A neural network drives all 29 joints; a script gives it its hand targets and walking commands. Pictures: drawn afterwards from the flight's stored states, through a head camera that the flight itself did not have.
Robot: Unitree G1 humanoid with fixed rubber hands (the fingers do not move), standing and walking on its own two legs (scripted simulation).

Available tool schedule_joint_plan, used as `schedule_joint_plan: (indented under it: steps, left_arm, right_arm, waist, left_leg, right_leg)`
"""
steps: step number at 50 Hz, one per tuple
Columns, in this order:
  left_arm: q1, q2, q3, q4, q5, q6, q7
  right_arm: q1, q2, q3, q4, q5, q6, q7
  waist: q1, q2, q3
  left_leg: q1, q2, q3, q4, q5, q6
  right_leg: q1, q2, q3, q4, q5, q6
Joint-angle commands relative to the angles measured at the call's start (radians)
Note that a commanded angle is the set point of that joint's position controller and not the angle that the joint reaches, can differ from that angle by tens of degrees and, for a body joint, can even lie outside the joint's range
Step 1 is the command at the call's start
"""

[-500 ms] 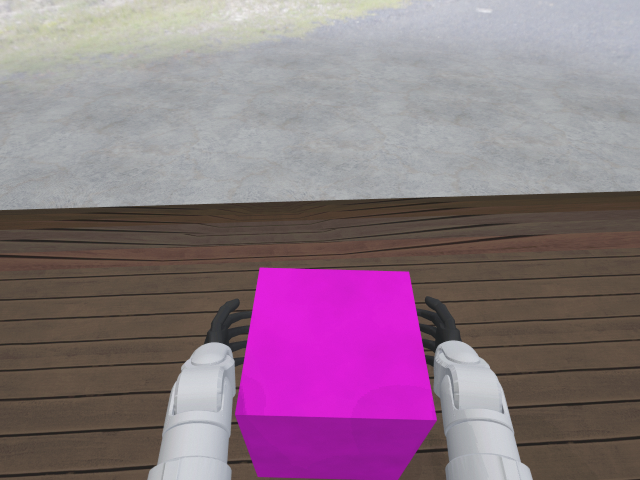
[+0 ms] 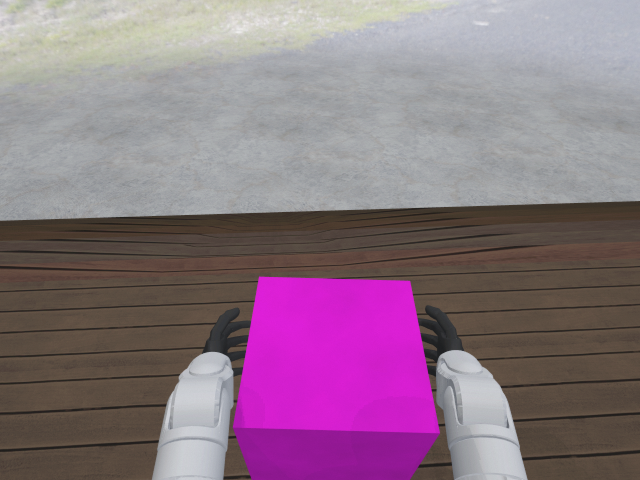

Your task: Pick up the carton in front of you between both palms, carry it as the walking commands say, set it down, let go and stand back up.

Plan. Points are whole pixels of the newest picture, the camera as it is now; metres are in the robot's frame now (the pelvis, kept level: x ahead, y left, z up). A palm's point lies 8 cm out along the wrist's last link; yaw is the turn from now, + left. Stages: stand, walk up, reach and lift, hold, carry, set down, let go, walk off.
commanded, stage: hold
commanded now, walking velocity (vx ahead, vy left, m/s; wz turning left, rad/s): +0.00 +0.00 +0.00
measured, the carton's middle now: (331, 389) +0.29 +0.00 -0.04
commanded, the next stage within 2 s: carry in 1.44 s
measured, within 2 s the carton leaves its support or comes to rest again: neither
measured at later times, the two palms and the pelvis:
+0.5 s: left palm (213, 364) +0.27 +0.15 +0.05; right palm (453, 362) +0.28 -0.15 +0.05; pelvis -0.01 +0.00 +0.00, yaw +0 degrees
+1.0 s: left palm (214, 362) +0.28 +0.15 +0.05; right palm (453, 360) +0.28 -0.15 +0.05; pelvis +0.00 +0.00 +0.00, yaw +0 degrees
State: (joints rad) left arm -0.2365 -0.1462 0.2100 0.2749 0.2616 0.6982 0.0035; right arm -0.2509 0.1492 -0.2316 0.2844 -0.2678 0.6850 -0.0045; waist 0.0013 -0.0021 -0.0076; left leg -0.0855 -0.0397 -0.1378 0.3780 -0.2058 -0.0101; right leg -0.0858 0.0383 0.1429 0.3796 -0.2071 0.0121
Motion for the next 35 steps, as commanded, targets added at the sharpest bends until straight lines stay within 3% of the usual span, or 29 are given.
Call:
schedule_joint_plan:
  steps: [1, 4, 9, 12, 25, 35]
  left_arm:
    - [-0.518, -0.956, -0.589, -0.105, -0.279, -0.035, -0.241]
    - [-0.507, -0.944, -0.624, -0.165, -0.304, -0.008, -0.235]
    - [-0.489, -0.893, -0.548, -0.103, -0.254, 0.031, -0.232]
    - [-0.532, -0.907, -0.543, -0.094, -0.253, 0.03, -0.241]
    - [-0.616, -0.936, -0.542, -0.062, -0.255, 0.019, -0.247]
    - [-0.586, -0.935, -0.544, -0.078, -0.257, 0.021, -0.243]
  right_arm:
    - [-0.475, 0.965, 0.595, -0.071, 0.274, -0.018, 0.249]
    - [-0.46, 0.958, 0.63, -0.129, 0.295, 0.011, 0.241]
    - [-0.439, 0.91, 0.554, -0.067, 0.253, 0.048, 0.239]
    - [-0.487, 0.922, 0.551, -0.062, 0.255, 0.046, 0.248]
    - [-0.576, 0.942, 0.55, -0.029, 0.254, 0.035, 0.256]
    - [-0.545, 0.94, 0.549, -0.044, 0.254, 0.037, 0.254]
  waist:
    - [-0.001, 0.001, -0.281]
    - [-0.001, 0.0, -0.298]
    - [0.0, 0.0, -0.153]
    - [0.001, 0.0, -0.156]
    - [0.0, 0.002, -0.197]
    - [0.0, 0.004, -0.215]
  left_leg:
    - [0.091, -0.063, 0.064, -0.038, 0.269, -0.012]
    - [0.115, -0.063, 0.062, -0.049, 0.308, -0.015]
    - [0.062, -0.06, 0.073, -0.078, 0.137, -0.008]
    - [0.057, -0.056, 0.075, -0.075, 0.102, -0.003]
    - [0.054, -0.052, 0.078, -0.06, 0.058, -0.004]
    - [0.078, -0.053, 0.075, -0.061, 0.134, -0.009]
  right_leg:
    - [0.076, 0.064, -0.069, -0.04, 0.273, 0.011]
    - [0.105, 0.063, -0.066, -0.049, 0.314, 0.015]
    - [0.054, 0.058, -0.071, -0.078, 0.146, 0.008]
    - [0.046, 0.055, -0.074, -0.075, 0.112, 0.005]
    - [0.036, 0.053, -0.08, -0.06, 0.064, 0.001]
    - [0.06, 0.056, -0.079, -0.06, 0.135, 0.003]
